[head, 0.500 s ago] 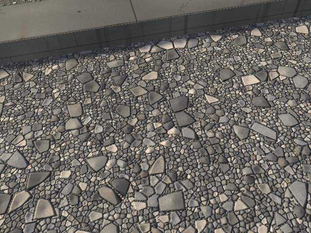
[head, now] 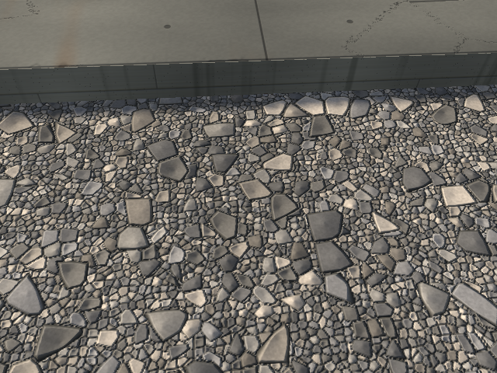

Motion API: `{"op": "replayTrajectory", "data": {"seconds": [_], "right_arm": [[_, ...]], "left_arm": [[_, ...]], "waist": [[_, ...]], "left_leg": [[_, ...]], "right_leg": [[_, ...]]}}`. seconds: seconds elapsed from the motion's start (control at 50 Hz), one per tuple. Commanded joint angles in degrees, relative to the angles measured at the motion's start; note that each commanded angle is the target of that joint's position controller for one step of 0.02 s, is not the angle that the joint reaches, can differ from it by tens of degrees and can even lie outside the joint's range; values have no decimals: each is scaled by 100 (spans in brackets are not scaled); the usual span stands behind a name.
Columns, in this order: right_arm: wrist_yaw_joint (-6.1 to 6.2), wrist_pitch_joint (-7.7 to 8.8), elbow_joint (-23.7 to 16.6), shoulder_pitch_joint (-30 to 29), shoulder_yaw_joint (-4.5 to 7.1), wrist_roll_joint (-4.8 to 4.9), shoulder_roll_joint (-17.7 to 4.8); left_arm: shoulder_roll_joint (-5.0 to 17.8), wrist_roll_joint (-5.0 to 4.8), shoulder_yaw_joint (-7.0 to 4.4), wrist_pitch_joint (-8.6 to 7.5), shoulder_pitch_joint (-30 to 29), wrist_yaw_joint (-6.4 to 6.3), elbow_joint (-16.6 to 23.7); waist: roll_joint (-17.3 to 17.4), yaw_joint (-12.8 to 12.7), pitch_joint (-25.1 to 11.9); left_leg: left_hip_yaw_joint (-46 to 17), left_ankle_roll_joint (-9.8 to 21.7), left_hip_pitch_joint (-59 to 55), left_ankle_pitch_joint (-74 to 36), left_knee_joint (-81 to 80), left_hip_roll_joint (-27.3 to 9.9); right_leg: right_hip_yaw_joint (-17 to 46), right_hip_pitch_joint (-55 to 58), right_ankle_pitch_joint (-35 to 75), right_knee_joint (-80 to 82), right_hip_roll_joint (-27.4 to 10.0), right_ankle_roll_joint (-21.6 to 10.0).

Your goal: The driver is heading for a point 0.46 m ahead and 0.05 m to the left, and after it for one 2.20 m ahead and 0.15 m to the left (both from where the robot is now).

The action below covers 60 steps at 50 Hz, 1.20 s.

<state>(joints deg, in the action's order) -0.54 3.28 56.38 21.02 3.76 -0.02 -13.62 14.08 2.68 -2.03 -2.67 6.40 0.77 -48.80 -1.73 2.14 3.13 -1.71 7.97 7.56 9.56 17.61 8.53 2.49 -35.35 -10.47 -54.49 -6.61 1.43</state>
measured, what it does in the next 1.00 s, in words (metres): walks ahead, turning left: right foot, then left foot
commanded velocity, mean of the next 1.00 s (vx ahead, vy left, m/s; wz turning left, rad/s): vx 0.30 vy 0.00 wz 0.32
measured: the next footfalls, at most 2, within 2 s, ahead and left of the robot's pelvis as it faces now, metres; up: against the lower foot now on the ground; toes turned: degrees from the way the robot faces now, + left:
right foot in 0.28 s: +0.36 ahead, -0.12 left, +0.00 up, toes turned +12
left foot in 0.74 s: +0.45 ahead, +0.13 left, +0.00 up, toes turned +24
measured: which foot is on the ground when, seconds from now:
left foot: down 0.00-0.30, up 0.32-0.72, down 0.74-1.00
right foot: up 0.00-0.26, down 0.28-0.74, up 0.76-1.00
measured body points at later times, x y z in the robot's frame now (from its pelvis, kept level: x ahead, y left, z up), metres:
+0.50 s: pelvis +0.28 -0.04 +0.00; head +0.32 -0.05 +0.45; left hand +0.29 +0.24 -0.11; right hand +0.45 -0.29 -0.13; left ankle +0.24 +0.07 -0.66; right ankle +0.32 -0.13 -0.74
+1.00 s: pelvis +0.38 +0.02 -0.01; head +0.40 +0.04 +0.44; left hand +0.35 +0.28 -0.15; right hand +0.59 -0.17 -0.12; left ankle +0.42 +0.12 -0.74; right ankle +0.39 -0.11 -0.69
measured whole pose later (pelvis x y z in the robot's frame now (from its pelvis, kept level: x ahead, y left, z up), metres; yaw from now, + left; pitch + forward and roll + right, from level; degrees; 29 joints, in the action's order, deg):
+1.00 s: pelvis +0.38 +0.02 -0.01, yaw +17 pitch +0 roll +0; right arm 2.4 -0.2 46.2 7.2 0.7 -1.2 -11.2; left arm 13.8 1.0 -2.9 3.2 14.9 -0.2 -49.6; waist -1.4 -1.6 3.5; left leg 8.1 4.0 17.2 7.1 24.3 -0.8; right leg -1.1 -22.9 -26.7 -54.1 -1.5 0.8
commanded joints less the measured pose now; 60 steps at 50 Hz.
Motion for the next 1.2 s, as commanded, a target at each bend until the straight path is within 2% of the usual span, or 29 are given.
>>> {"op": "replayTrajectory", "data": {"seconds": [0.02,0.18,0.22,0.26,0.28,0.3,0.32,0.34,0.36,0.4,0.44,0.48,0.62,0.68,0.72,0.74,0.76,0.78,0.8,0.82,0.84,0.86,0.92,1.0,1.08,1.14,1.16,1.18,1.2], "right_arm": [[20,69,-329,230,163,5,-823],[138,-10,-392,819,195,-108,-922],[183,-9,-508,532,230,-117,-1038],[117,49,-617,199,259,-80,-1160],[50,110,-745,164,211,-3,-969],[49,125,-957,503,81,182,-350],[83,66,-996,838,123,64,-706],[102,-24,-841,622,153,-65,-876],[36,-46,-862,228,133,-107,-792],[-65,-150,-952,-7,135,-192,-659],[-103,-290,-985,29,127,-198,-572],[-139,-349,-1134,-214,108,-184,-510],[-326,-352,-1626,-1299,-88,-182,-303],[-245,-321,-1629,-1280,-81,-242,-415],[-141,-178,-1339,-637,-71,-334,-465],[-72,-75,-1240,-293,-45,-436,-759],[11,-44,-1329,-209,-85,-422,-902],[80,-82,-1304,-147,-133,-105,-729],[178,-191,-1278,-423,-58,34,-854],[236,-249,-1332,-824,-120,9,-700],[290,-273,-1341,-1192,-171,-30,-599],[322,-294,-1343,-1332,-166,-56,-607],[331,-273,-1330,-1339,-122,-88,-606],[316,-323,-1273,-1372,-68,-151,-583],[275,-394,-1233,-1329,29,-181,-753],[283,-463,-1234,-1454,109,-123,-899],[249,-518,-1162,-1213,114,-138,-760],[221,-565,-1427,-1085,14,-91,-328],[271,-620,-1573,-1743,37,-167,-537]], "left_arm": [[403,-20,-72,25,-373,15,448],[445,-113,23,-74,-1484,71,1062],[581,-136,-7,-134,-1079,48,1035],[877,-144,-134,-231,210,-63,685],[1214,-38,-231,-299,1078,-164,588],[1681,112,-334,-259,1527,-241,628],[1653,17,-373,-153,1279,-201,596],[1029,-32,-255,-114,824,-167,719],[623,-68,-156,-124,555,-141,731],[501,-63,-98,-184,549,-161,612],[548,-132,-109,-306,756,-126,484],[613,-192,-135,-363,839,-103,423],[771,-219,-188,-195,891,-154,351],[903,-234,-219,-120,1167,-133,182],[844,-264,-182,-46,1217,-120,77],[586,-261,-87,-52,1533,-96,110],[-55,-351,99,10,2168,-69,167],[123,-345,41,206,2214,-158,-75],[426,-386,-28,298,1983,-162,-16],[675,-268,-105,345,1381,-167,83],[680,-206,-149,378,1153,-162,117],[639,-167,-162,430,1330,-149,20],[377,-174,-177,524,1583,-126,-73],[296,-144,-191,645,1211,-82,171],[345,-157,-206,663,1089,19,391],[395,-155,-231,594,1502,78,357],[598,-103,-274,535,1555,63,373],[1415,-93,-439,501,1344,1,627],[1585,-54,-521,517,1549,-90,567]], "waist": [[377,13,88],[601,392,6],[694,104,-75],[507,-511,-695],[115,-864,-1401],[-964,-772,-2104],[-1438,-429,-2274],[-460,-298,-1330],[36,-316,-691],[-299,-169,-228],[-359,-56,-302],[-387,-6,-400],[-543,-224,-382],[-550,-267,-443],[-148,42,-691],[457,67,-1172],[1470,-155,-2010],[955,-38,-2332],[1275,51,-2090],[938,2,-1332],[951,-177,-751],[948,-330,-593],[623,-421,-739],[977,-314,-581],[973,-263,-667],[640,-532,-628],[-160,-520,-373],[-1818,-346,-74],[-1212,-651,252]], "left_leg": [[-1521,591,126,-1007,-851,-1493],[-1853,449,-998,-2446,-34,-1556],[-1937,252,-814,-2805,272,-1569],[-1741,-14,-362,-3584,1550,-1215],[-1486,-140,336,-2576,2868,-882],[-753,-323,1936,984,4505,-158],[-519,-282,2678,2160,5336,-209],[-524,-287,2897,1634,5599,-636],[-438,-338,2821,1193,5375,-817],[-333,-457,2575,970,4984,-1052],[-189,-560,2414,1015,4982,-993],[-95,-631,2626,800,4780,-975],[460,-611,1740,-599,2335,-912],[392,-432,1355,-177,1691,-748],[340,-257,358,-992,588,-677],[-287,-118,-746,-3298,592,-1573],[-1842,705,-2002,-6374,1088,-3413],[-1728,1039,-1823,-6785,1297,-3415],[-1546,1196,-1406,-4737,722,-3260],[-1328,903,-671,-3308,245,-2888],[-922,608,-101,-2889,33,-2588],[-538,480,264,-2889,-48,-2415],[-83,469,504,-2233,-105,-2339],[45,488,744,-350,-278,-2397],[36,463,804,136,-150,-2647],[411,-61,1309,547,454,-2525],[821,-492,1709,1146,1347,-2177],[1311,-1011,2924,2448,2721,-1044],[404,-989,2878,2446,3713,-863]], "right_leg": [[-192,-259,712,644,103,182],[-186,-261,754,1923,530,52],[-131,594,469,2408,652,-93],[-204,2500,375,2922,836,-341],[574,3887,-214,3036,-12,-594],[2658,5375,-767,3270,-1622,-980],[4294,5183,-1067,3735,-2022,-1411],[3483,4356,-1476,3802,-1764,-1329],[2492,3600,-1093,3949,-1387,-1201],[1299,2878,463,4155,-966,-985],[594,2780,2855,3966,-914,-1026],[62,2922,4001,3883,-907,-1083],[-1086,2639,3731,3723,-601,-901],[-812,2983,3873,3261,-756,-900],[-825,2947,3398,2275,-488,-718],[-940,2409,1950,1563,-200,-477],[-853,1510,-2404,390,387,-266],[-75,1575,-3228,-66,579,-264],[-119,1276,-2986,-429,622,-225],[-88,1125,-2545,-462,522,-197],[-81,1129,-2194,-315,479,-156],[-154,1351,-1928,-352,484,-93],[-324,1550,-1695,-463,563,-24],[-461,1456,-1482,198,476,-74],[-626,1759,-1469,855,487,-248],[-678,2688,-823,2283,627,-561],[171,2773,-757,3334,260,-701],[2757,2663,-337,4195,-1410,-1225],[2852,1894,71,4409,-1565,-1664]]}}
Velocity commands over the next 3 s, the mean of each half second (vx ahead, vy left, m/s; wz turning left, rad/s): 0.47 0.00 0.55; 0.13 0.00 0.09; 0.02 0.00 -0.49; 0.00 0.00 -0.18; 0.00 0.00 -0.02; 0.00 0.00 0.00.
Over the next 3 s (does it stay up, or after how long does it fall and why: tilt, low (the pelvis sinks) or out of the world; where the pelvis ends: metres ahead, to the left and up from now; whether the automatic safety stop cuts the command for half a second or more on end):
stays up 0.36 -0.01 0.00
